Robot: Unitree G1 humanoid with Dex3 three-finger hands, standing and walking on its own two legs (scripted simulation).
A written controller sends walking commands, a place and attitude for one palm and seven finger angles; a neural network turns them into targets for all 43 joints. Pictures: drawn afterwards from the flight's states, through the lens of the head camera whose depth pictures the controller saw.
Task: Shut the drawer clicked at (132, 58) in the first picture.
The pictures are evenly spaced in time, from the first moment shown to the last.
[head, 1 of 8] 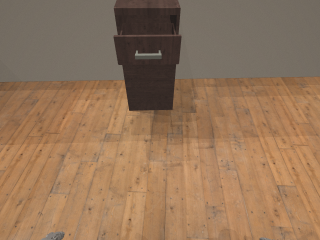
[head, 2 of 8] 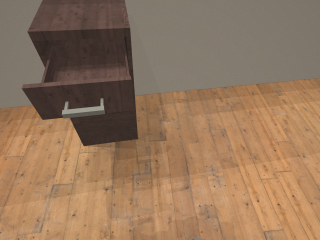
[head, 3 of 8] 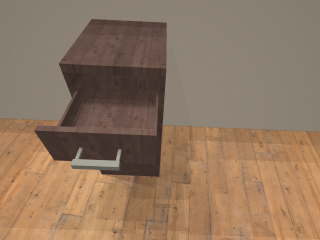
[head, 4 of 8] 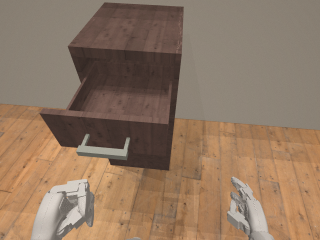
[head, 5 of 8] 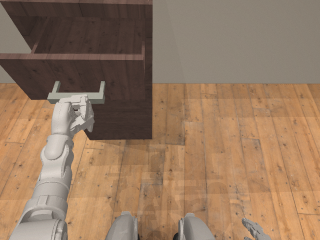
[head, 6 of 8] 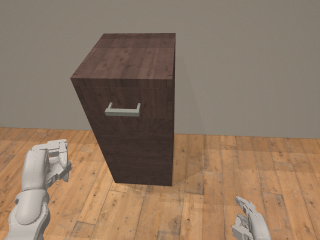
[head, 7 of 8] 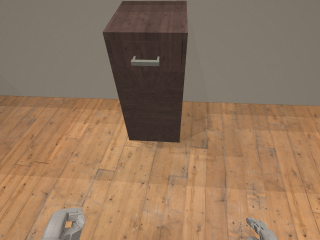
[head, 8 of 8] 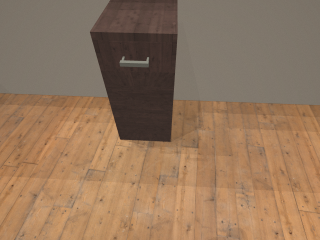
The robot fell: no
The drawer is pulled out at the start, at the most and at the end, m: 0.28 0.28 0.00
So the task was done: yes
